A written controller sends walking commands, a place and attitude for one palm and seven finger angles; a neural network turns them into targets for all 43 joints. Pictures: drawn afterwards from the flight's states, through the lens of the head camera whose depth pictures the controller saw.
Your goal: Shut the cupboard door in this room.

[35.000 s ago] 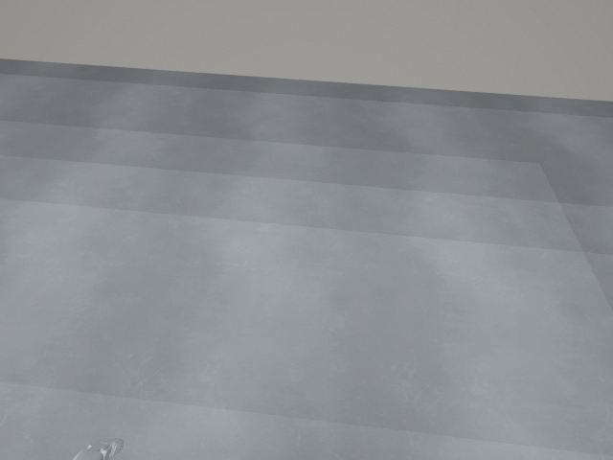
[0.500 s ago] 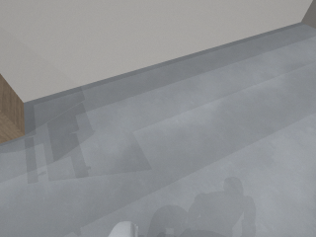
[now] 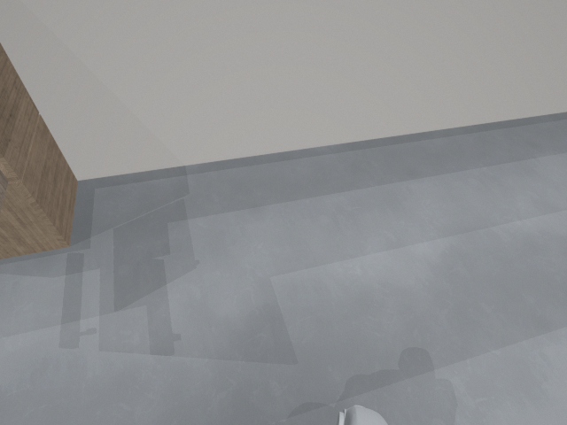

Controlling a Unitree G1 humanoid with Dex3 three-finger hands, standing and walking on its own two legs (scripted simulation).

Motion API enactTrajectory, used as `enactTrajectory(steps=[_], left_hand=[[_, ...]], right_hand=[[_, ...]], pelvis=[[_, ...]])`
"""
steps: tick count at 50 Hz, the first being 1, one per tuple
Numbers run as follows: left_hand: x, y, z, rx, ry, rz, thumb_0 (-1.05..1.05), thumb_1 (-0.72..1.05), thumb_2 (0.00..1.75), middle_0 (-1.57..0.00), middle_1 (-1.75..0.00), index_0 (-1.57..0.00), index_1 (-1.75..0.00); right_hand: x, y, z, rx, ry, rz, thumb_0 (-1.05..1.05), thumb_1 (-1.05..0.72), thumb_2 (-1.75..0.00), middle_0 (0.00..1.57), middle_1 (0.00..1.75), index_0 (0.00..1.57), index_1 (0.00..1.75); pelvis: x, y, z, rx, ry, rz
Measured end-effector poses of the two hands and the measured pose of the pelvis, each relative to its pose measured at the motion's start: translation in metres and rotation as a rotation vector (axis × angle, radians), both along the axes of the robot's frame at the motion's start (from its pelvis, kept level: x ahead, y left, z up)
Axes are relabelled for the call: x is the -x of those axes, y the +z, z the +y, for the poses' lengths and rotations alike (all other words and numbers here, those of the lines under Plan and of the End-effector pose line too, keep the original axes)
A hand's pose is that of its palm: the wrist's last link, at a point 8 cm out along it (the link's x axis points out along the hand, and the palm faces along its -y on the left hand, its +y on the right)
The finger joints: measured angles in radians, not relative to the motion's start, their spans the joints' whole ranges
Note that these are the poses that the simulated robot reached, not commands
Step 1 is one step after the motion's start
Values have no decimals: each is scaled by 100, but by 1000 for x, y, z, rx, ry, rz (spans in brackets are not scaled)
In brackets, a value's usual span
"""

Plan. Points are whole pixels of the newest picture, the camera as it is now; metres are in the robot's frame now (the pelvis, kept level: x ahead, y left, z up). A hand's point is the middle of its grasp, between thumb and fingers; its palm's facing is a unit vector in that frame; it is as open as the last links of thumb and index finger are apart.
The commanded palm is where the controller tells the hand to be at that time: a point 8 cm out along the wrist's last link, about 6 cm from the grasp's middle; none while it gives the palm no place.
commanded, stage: walk to a spot facing it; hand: left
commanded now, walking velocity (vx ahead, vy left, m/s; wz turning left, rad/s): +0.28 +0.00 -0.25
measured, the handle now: out of the picture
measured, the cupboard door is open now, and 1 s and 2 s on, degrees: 92 92 92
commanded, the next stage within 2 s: turn to face it in 0.06 s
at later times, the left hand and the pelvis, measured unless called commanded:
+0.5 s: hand (227, 344) +0.28 +0.12 -0.17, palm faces +0.05 -0.98 -0.20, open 7.3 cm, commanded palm none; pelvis +0.17 -0.05 -0.01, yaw +4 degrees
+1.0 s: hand (155, 387) +0.20 +0.23 -0.17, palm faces +0.37 -0.90 -0.25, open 7.4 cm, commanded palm none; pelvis +0.21 +0.00 +0.00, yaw +20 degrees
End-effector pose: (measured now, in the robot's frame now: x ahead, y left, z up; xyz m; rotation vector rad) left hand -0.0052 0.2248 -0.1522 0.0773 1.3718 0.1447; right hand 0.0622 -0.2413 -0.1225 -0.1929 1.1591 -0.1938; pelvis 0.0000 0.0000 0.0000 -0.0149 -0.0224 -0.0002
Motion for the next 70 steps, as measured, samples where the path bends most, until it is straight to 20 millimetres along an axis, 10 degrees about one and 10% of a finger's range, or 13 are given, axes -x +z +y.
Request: enactTrajectory(steps=[13,18,29,38,53,62,70], left_hand=[[-226,10,-27,-45,-176,-188,0,91,90,-20,-30,-20,-29],[-281,5,-54,-62,-178,-281,0,91,90,-20,-30,-20,-29],[-258,16,-35,-102,15,-220,-2,93,90,-21,-30,-21,-30],[-210,-19,24,-95,187,-152,0,91,90,-20,-30,-21,-29],[-180,16,40,-154,328,-91,0,91,90,-20,-30,-20,-29],[-200,29,2,-225,382,-188,0,91,90,-20,-30,-20,-29],[-172,42,-44,-216,482,-159,0,90,90,-20,-30,-21,-29]], right_hand=[[39,-22,6,-97,-184,350,0,-91,-90,20,30,20,30],[25,-39,-3,-155,-191,481,1,-91,-90,20,30,20,30],[-156,-31,-41,-73,31,210,1,-91,-90,19,30,20,30],[-285,-9,-12,54,255,-31,0,-91,-90,19,30,20,30],[-312,-7,33,-6,407,40,1,-90,-89,20,30,20,30],[-320,-41,0,-53,453,134,1,-90,-89,20,30,20,30],[-352,-33,-13,-39,550,151,1,-90,-90,20,30,20,30]], pelvis=[[-110,-7,-27,-22,-45,7],[-149,-23,-50,-26,-1,3],[-179,-9,-49,-15,129,11],[-192,-28,-14,13,238,12],[-209,-5,-9,13,386,44],[-220,-16,-48,-11,503,48],[-226,-3,-66,-52,612,35]])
